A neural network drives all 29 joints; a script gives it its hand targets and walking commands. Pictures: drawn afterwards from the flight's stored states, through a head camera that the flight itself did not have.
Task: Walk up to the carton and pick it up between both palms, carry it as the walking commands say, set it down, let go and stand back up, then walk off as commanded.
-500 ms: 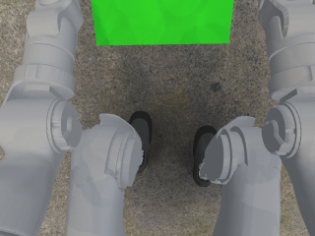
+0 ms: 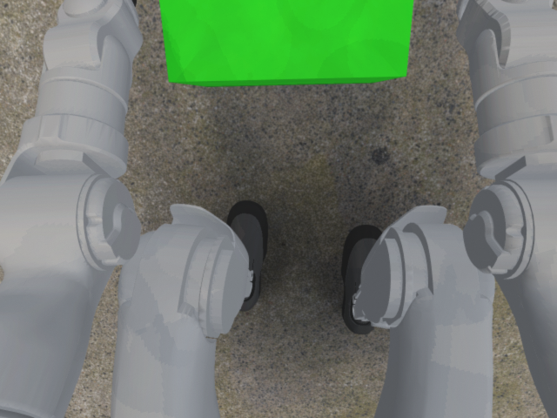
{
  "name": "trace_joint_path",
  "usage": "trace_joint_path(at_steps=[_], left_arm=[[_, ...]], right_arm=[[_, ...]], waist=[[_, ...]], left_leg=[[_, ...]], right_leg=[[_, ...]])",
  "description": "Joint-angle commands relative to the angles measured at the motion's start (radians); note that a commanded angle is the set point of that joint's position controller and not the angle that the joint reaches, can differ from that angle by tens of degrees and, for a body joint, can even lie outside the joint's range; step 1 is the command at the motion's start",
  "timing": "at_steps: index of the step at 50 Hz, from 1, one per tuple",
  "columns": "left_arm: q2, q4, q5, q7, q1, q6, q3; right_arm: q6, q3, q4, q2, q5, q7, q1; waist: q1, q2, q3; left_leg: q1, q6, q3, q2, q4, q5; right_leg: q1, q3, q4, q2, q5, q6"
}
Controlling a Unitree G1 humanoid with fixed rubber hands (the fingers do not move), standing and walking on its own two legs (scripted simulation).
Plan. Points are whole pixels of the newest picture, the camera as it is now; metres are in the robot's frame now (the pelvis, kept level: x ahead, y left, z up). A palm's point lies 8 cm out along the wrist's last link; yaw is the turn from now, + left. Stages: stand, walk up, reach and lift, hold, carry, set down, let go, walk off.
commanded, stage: set down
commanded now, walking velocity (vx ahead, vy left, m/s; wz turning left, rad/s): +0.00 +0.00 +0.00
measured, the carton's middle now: out of the picture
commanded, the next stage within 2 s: none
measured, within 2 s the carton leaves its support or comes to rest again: neither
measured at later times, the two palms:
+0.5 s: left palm out of the picture +0.53 +0.21 -0.19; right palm out of the picture +0.56 -0.14 -0.19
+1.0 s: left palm out of the picture +0.53 +0.21 -0.19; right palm out of the picture +0.56 -0.18 -0.19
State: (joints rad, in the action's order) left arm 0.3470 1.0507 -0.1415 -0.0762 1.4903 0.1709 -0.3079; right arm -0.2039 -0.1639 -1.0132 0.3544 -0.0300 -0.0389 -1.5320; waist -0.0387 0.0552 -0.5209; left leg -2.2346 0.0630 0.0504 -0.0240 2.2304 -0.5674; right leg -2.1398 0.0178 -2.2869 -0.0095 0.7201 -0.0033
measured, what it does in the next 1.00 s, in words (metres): stands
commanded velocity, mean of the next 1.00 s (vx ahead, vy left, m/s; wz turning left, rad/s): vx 0.00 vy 0.00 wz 0.00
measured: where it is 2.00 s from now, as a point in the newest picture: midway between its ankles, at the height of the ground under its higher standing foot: (302, 284)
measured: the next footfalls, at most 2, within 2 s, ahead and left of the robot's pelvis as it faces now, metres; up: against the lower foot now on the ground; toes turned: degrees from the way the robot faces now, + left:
none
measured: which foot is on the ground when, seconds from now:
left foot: down 0.00-1.00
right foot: down 0.00-1.00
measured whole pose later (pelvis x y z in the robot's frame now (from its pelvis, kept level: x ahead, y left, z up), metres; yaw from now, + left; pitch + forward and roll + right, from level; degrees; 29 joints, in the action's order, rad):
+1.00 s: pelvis +0.00 +0.00 -0.01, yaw +0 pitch +32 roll -1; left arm 0.35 1.16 -0.20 -0.11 1.51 0.09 -0.26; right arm -0.11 -0.09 -1.10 0.45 -0.14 0.05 -1.54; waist -0.06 0.06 -0.52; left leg -2.24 0.06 0.05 -0.01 2.25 -0.56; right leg -2.17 0.02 -2.30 -0.02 0.70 0.00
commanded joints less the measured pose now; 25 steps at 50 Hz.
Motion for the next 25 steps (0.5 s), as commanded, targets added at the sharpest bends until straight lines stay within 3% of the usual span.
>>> trace_joint_path(at_steps=[1,3,5,7,8,9,10,11,12,13,14,16,17,18,21,23,24,25], left_arm=[[-0.928,0.019,-0.042,0.281,0.329,0.004,0.261],[-0.912,0.045,-0.042,0.284,0.339,0.005,0.256],[-0.902,0.037,-0.033,0.278,0.33,-0.004,0.246],[-0.903,0.045,-0.043,0.277,0.328,-0.007,0.254],[-0.884,0.044,-0.031,0.277,0.316,-0.005,0.245],[-0.863,0.027,-0.032,0.274,0.345,-0.008,0.246],[-0.859,0.042,-0.019,0.267,0.296,-0.012,0.24],[-0.857,0.042,-0.008,0.26,0.302,-0.01,0.235],[-0.825,0.048,-0.021,0.256,0.3,-0.017,0.235],[-0.788,0.051,-0.013,0.25,0.29,-0.023,0.221],[-0.802,0.041,-0.02,0.248,0.309,-0.019,0.217],[-0.729,0.052,-0.013,0.232,0.287,-0.028,0.209],[-0.666,0.047,-0.001,0.215,0.293,-0.032,0.176],[-0.59,0.067,0.01,0.198,0.251,-0.038,0.162],[-0.398,0.07,0.008,0.139,0.234,-0.063,0.13],[-0.144,0.075,0.001,0.066,0.168,-0.092,0.086],[-0.066,0.078,-0.013,0.037,0.168,-0.1,0.073],[-0.01,0.062,-0.025,0.016,0.21,-0.103,0.08]], right_arm=[[0.04,0.204,0.063,-0.771,-0.034,-0.208,-0.352],[0.038,0.206,0.04,-0.734,-0.017,-0.203,-0.349],[0.048,0.207,0.058,-0.731,-0.024,-0.195,-0.335],[0.05,0.188,0.041,-0.686,-0.001,-0.183,-0.327],[0.05,0.182,0.047,-0.711,-0.015,-0.186,-0.323],[0.047,0.18,0.028,-0.706,-0.008,-0.184,-0.322],[0.052,0.182,0.034,-0.702,-0.02,-0.184,-0.316],[0.054,0.168,0.029,-0.693,-0.022,-0.184,-0.329],[0.058,0.172,0.04,-0.63,-0.007,-0.174,-0.326],[0.057,0.166,0.027,-0.631,-0.011,-0.169,-0.315],[0.066,0.156,0.061,-0.605,-0.011,-0.161,-0.349],[0.073,0.133,0.05,-0.538,-0.015,-0.143,-0.333],[0.073,0.134,0.051,-0.499,-0.009,-0.133,-0.316],[0.078,0.108,0.021,-0.407,-0.006,-0.114,-0.288],[0.103,0.08,0.04,-0.203,-0.025,-0.058,-0.285],[0.124,0.028,0.047,0.083,-0.033,0.018,-0.249],[0.13,0.037,0.007,0.156,-0.033,0.045,-0.234],[0.132,0.022,0.014,0.203,-0.038,0.069,-0.265]], waist=[[0.06,-0.078,0.895],[0.085,-0.101,0.891],[0.062,-0.081,0.898],[0.112,-0.092,0.915],[0.076,-0.086,0.913],[0.09,-0.098,0.899],[0.051,-0.081,0.92],[0.058,-0.065,0.899],[0.085,-0.076,0.913],[0.056,-0.076,0.894],[0.083,-0.079,0.922],[0.072,-0.067,0.922],[0.054,-0.079,0.91],[0.072,-0.086,0.931],[0.069,-0.079,1.002],[0.057,-0.05,1.056],[0.047,-0.085,1.07],[0.062,-0.07,1.125]], left_leg=[[0.56,-0.039,-0.096,-0.065,-0.081,0.443],[0.579,-0.046,-0.099,-0.063,-0.077,0.432],[0.592,-0.049,-0.094,-0.061,-0.077,0.443],[0.56,-0.053,-0.097,-0.064,-0.07,0.423],[0.551,-0.051,-0.089,-0.06,-0.071,0.422],[0.559,-0.053,-0.097,-0.063,-0.078,0.433],[0.582,-0.051,-0.091,-0.065,-0.082,0.435],[0.572,-0.053,-0.09,-0.063,-0.087,0.438],[0.605,-0.056,-0.102,-0.056,-0.073,0.462],[0.577,-0.055,-0.09,-0.059,-0.071,0.45],[0.573,-0.054,-0.095,-0.058,-0.07,0.43],[0.61,-0.053,-0.1,-0.056,-0.076,0.45],[0.623,-0.058,-0.104,-0.051,-0.068,0.465],[0.636,-0.059,-0.109,-0.047,-0.084,0.464],[0.669,-0.065,-0.111,-0.043,-0.084,0.467],[0.733,-0.075,-0.111,-0.036,-0.078,0.504],[0.729,-0.074,-0.11,-0.036,-0.074,0.511],[0.763,-0.075,-0.12,-0.028,-0.073,0.527]], right_leg=[[0.171,-0.025,0.168,-0.043,-0.382,-0.058],[0.172,-0.021,0.177,-0.041,-0.365,-0.057],[0.166,-0.029,0.175,-0.043,-0.361,-0.054],[0.206,-0.015,0.167,-0.04,-0.373,-0.056],[0.204,-0.026,0.17,-0.04,-0.368,-0.057],[0.202,-0.017,0.173,-0.044,-0.382,-0.053],[0.196,-0.019,0.159,-0.042,-0.371,-0.05],[0.177,-0.023,0.173,-0.044,-0.364,-0.057],[0.174,-0.019,0.164,-0.038,-0.378,-0.053],[0.169,-0.028,0.167,-0.036,-0.367,-0.05],[0.197,-0.022,0.166,-0.039,-0.362,-0.051],[0.198,-0.014,0.157,-0.036,-0.361,-0.043],[0.16,-0.032,0.168,-0.031,-0.362,-0.042],[0.197,-0.008,0.154,-0.03,-0.378,-0.034],[0.222,-0.01,0.151,-0.019,-0.375,-0.028],[0.21,-0.022,0.165,-0.01,-0.381,-0.026],[0.243,-0.019,0.155,-0.008,-0.385,-0.026],[0.241,-0.01,0.148,-0.007,-0.394,-0.017]])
